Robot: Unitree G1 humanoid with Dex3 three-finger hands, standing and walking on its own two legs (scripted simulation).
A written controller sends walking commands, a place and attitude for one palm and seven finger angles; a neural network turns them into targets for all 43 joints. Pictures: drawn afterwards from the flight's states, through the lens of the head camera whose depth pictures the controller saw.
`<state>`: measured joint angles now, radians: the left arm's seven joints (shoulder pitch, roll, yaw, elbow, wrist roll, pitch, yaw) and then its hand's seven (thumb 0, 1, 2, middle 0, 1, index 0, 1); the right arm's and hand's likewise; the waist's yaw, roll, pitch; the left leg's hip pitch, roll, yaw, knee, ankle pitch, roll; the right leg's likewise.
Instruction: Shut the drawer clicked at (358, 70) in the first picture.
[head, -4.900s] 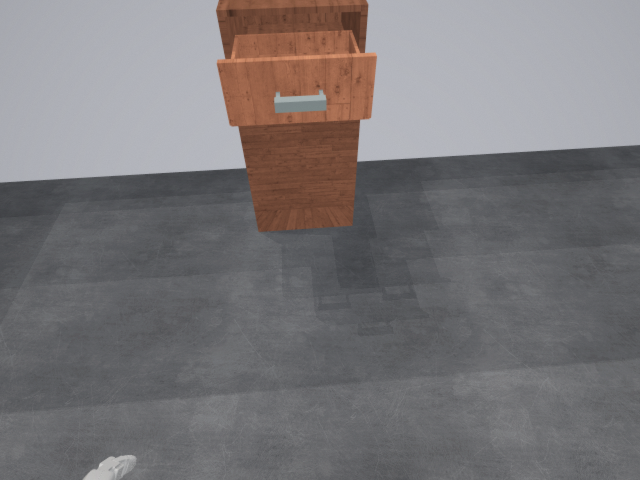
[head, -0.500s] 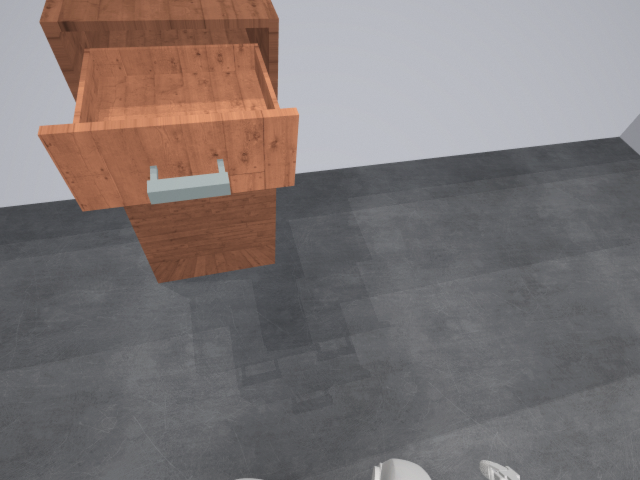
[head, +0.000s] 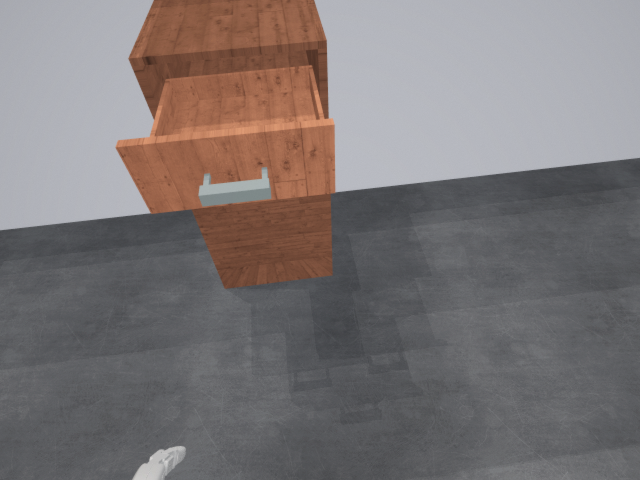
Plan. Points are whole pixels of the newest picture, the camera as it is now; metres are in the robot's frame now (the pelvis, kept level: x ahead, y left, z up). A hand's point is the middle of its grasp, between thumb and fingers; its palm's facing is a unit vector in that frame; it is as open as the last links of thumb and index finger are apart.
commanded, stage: turn to face it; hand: left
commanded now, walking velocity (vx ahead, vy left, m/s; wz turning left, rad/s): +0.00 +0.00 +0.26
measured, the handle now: (235, 183) +0.59 +0.17 +0.01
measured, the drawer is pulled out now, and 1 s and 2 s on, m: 0.28 0.28 0.28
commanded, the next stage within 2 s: take the last steps up to it in 0.04 s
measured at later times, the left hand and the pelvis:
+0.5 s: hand out of the picture -0.06 +0.23 -0.18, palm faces +0.16 -0.97 -0.16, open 7.4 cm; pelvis +0.01 +0.05 +0.01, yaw +6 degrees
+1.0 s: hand (235, 400) +0.27 +0.16 -0.17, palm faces +0.05 -0.98 -0.20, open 7.3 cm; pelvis +0.17 -0.03 -0.01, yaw +4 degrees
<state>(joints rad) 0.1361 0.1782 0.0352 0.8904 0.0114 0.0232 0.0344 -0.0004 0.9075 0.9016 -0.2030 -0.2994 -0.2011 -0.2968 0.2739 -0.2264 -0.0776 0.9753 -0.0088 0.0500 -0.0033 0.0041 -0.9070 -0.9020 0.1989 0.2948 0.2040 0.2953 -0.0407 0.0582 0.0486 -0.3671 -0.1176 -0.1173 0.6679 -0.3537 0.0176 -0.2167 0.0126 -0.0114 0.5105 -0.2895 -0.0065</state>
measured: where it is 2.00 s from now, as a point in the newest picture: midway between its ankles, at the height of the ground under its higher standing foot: outside the picture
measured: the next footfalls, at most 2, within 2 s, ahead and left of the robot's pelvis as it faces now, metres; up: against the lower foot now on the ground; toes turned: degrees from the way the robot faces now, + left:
left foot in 0.36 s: -0.01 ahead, +0.15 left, +0.00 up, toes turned +10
right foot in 0.86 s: +0.27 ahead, -0.17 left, +0.00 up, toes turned +0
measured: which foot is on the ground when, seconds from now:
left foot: up 0.00-0.34, down 0.36-0.88, up 0.90-1.00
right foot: down 0.00-0.36, up 0.38-0.84, down 0.86-1.00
